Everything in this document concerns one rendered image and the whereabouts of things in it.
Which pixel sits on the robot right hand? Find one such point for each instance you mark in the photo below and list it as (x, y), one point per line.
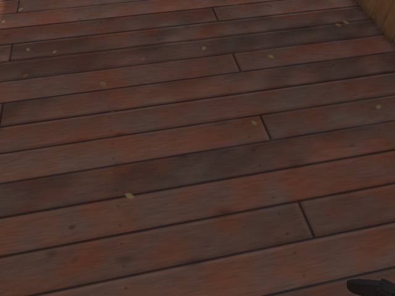
(368, 287)

